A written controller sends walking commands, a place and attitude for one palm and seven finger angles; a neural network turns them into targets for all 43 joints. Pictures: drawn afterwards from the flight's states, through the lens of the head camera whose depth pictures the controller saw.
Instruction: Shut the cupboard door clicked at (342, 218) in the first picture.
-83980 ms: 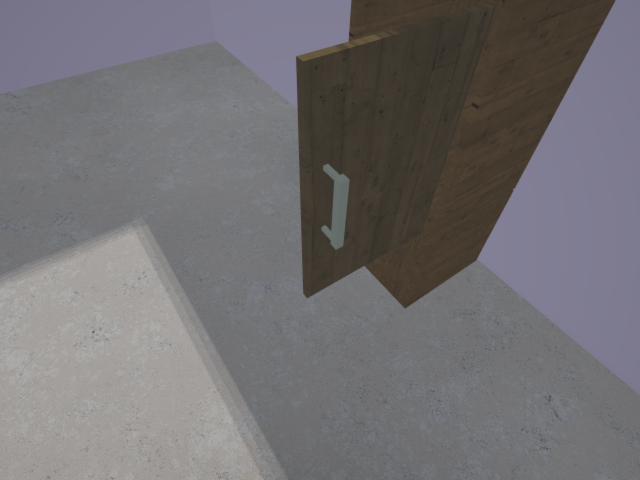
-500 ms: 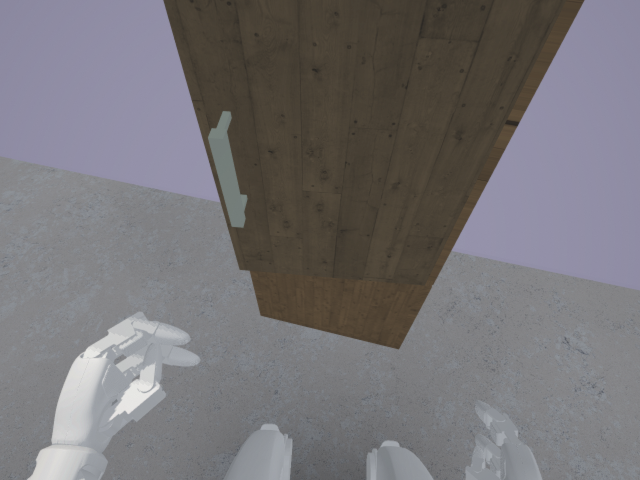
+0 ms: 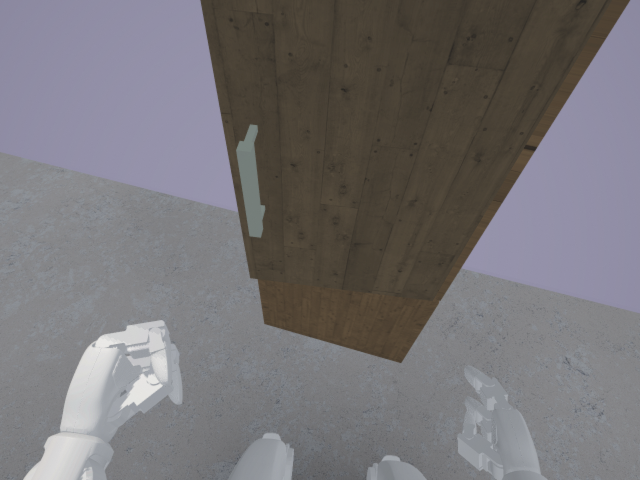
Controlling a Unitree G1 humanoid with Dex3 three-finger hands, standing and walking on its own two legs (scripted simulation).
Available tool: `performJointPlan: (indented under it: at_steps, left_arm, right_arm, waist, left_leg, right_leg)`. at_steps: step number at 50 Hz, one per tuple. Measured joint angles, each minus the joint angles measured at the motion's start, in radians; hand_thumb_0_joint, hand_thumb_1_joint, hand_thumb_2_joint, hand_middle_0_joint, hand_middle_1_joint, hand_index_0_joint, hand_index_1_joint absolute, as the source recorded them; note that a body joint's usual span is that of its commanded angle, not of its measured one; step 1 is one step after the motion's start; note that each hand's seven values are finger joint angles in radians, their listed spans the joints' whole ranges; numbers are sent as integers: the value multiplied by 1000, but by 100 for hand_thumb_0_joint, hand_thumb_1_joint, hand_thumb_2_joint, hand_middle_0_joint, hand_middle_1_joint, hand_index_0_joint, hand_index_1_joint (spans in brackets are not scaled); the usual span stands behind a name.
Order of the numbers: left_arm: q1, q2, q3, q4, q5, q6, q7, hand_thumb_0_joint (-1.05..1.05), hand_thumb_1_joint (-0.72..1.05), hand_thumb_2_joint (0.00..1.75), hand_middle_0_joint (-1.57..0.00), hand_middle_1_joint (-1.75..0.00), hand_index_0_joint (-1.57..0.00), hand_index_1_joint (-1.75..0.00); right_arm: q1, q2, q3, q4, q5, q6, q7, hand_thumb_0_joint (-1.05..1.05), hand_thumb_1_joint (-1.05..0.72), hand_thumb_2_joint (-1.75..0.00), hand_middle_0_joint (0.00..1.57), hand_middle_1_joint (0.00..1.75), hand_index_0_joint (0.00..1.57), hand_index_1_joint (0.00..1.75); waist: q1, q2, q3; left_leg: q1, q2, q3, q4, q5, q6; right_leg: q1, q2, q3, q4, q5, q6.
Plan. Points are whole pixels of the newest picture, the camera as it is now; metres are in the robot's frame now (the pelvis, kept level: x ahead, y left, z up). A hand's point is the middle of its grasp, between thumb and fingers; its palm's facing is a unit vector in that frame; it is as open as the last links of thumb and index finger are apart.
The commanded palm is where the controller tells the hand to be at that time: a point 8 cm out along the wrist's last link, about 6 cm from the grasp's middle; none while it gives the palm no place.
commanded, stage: raise the hand and make a fist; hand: left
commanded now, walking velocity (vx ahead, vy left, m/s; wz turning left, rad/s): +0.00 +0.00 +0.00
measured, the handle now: (254, 185) +0.50 +0.14 +0.06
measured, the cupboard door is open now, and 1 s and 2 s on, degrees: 9 9 9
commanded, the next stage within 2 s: bring the fist close to the handle in 0.58 s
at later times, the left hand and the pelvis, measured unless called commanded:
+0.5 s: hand (183, 362) +0.23 +0.17 +0.06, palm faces -0.05 -1.00 -0.04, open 3.1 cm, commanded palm +0.21 +0.22 +0.06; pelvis +0.01 -0.01 +0.00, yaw +0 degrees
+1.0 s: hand (219, 325) +0.28 +0.14 +0.06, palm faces -0.09 -1.00 -0.03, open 3.1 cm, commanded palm +0.27 +0.20 +0.06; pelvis +0.00 -0.02 +0.00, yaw +0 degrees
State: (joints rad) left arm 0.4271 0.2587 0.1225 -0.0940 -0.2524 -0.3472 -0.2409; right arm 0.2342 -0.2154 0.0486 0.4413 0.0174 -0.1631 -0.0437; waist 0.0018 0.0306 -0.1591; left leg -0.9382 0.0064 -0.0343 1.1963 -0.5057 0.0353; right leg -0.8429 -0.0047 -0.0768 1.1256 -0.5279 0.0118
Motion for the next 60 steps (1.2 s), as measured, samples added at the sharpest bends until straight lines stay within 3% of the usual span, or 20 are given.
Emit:
performJointPlan:
  at_steps: [20, 37, 44, 52, 60]
  left_arm:
    - [-34, 1, 37, 39, -37, 3, -35, 2, 90, 90, -130, -150, -130, -150]
    - [-42, -8, 25, 58, -42, -17, -43, 2, 90, 90, -130, -150, -130, -150]
    - [-155, -14, -9, 104, -15, -9, -21, 2, 90, 90, -130, -150, -130, -150]
    - [-308, -25, -30, 195, 20, 44, 31, 2, 90, 90, -130, -150, -130, -150]
    - [-401, -50, -51, 291, 53, 31, 82, 2, 90, 90, -130, -150, -130, -150]
  right_arm:
    - [45, -29, -30, 42, 5, 7, -8, 2, -90, -90, 20, 30, 20, 30]
    - [25, -23, -22, 27, 8, 18, -11, 2, -91, -90, 20, 30, 20, 30]
    - [18, -31, -14, 44, 7, 9, -15, 2, -91, -90, 20, 30, 20, 30]
    - [24, -25, -9, 62, 8, 26, -9, 2, -91, -90, 20, 30, 20, 30]
    - [44, -28, -15, 79, 2, 53, 6, 2, -91, -90, 20, 30, 20, 30]
  waist:
    - [-15, 6, 1]
    - [-4, 10, -2]
    - [-3, 15, 3]
    - [-23, 12, 10]
    - [-36, 8, 10]
  left_leg:
    - [26, 9, 5, -26, -5, -16]
    - [19, 12, -2, -15, -4, -28]
    - [-4, 9, -10, 4, -4, -27]
    - [10, 8, 3, -26, 11, -25]
    - [35, 6, 21, -66, 22, -22]
  right_leg:
    - [13, 8, 7, -10, -10, -14]
    - [3, 12, 0, 11, -16, -26]
    - [-16, 10, -7, 27, -17, -27]
    - [-9, 9, 5, 5, -3, -24]
    - [5, 5, 23, -22, 7, -20]
